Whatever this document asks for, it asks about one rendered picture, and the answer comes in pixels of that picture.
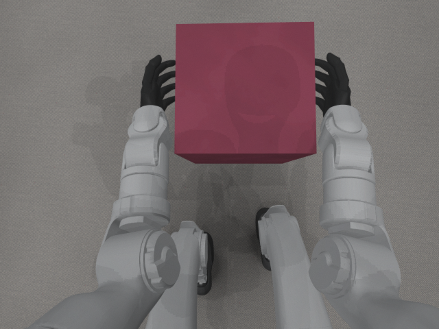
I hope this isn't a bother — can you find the robot left forearm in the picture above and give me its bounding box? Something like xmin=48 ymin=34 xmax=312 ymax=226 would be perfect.
xmin=95 ymin=105 xmax=173 ymax=277

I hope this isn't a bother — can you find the robot left foot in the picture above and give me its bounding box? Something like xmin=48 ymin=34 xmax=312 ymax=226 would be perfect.
xmin=197 ymin=232 xmax=214 ymax=295

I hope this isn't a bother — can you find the left robot upper arm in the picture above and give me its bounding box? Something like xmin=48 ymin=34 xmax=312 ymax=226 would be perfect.
xmin=24 ymin=228 xmax=180 ymax=329

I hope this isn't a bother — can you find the right robot hand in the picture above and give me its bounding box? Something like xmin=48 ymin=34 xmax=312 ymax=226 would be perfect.
xmin=315 ymin=53 xmax=351 ymax=117

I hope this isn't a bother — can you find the right robot upper arm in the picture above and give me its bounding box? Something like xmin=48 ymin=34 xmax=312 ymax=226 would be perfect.
xmin=309 ymin=234 xmax=439 ymax=329

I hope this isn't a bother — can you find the carton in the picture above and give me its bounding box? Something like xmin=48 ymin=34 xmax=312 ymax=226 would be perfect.
xmin=174 ymin=22 xmax=317 ymax=164

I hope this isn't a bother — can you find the robot right forearm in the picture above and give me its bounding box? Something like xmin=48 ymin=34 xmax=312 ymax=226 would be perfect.
xmin=318 ymin=105 xmax=396 ymax=258

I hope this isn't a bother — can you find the left robot hand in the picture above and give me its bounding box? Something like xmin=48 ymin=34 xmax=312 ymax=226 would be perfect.
xmin=140 ymin=55 xmax=176 ymax=111

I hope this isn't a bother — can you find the right robot shin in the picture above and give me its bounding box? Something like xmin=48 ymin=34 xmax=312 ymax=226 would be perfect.
xmin=264 ymin=205 xmax=300 ymax=260

